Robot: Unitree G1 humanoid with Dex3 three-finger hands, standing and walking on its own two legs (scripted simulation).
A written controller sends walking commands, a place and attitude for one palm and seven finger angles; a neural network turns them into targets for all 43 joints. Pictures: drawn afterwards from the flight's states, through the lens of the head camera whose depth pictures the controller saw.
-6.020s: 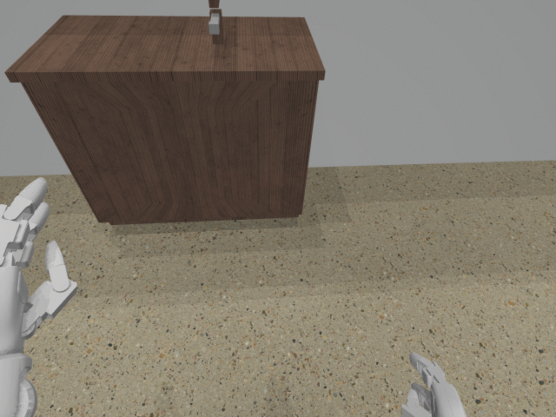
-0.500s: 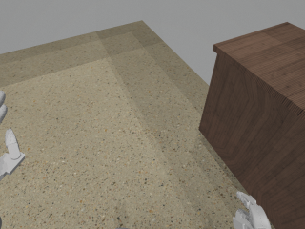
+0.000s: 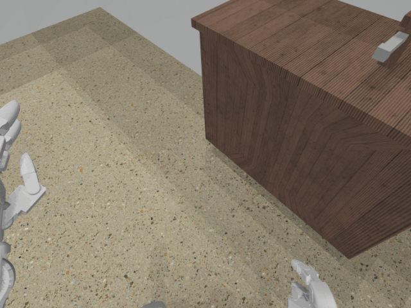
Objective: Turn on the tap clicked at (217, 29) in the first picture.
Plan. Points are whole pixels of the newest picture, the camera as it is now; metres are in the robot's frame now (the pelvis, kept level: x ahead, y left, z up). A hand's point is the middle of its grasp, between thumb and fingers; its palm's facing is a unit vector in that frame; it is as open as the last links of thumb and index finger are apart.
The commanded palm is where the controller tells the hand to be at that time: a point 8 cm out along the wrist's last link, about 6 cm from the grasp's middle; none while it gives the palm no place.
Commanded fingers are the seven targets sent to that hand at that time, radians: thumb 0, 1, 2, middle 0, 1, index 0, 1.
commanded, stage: turn to face it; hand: left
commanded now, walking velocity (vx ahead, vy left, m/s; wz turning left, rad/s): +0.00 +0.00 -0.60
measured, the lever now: (382, 52) +0.66 -0.35 +0.12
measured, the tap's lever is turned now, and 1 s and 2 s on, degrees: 0 0 0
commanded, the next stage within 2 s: take the last steps up to it in 1.66 s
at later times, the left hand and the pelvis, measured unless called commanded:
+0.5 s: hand (113, 203) +0.23 +0.14 +0.17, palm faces +0.19 -0.90 -0.40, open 7.4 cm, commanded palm +0.19 +0.18 +0.19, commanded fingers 0.00 0.90 0.90 -0.20 -0.30 -0.20 -0.30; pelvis -0.05 -0.04 +0.01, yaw -18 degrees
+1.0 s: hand (241, 237) +0.19 -0.02 +0.20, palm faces -0.18 -0.83 -0.53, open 7.4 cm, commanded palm +0.17 +0.05 +0.19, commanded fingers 0.00 0.90 0.90 -0.20 -0.30 -0.20 -0.30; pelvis -0.12 -0.09 +0.02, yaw -35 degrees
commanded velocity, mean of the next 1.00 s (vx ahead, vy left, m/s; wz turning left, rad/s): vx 0.00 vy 0.00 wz -0.60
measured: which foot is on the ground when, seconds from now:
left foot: up 0.00-0.34, down 0.36-0.66, up 0.68-1.00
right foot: down 0.00-0.38, up 0.40-0.62, down 0.64-1.00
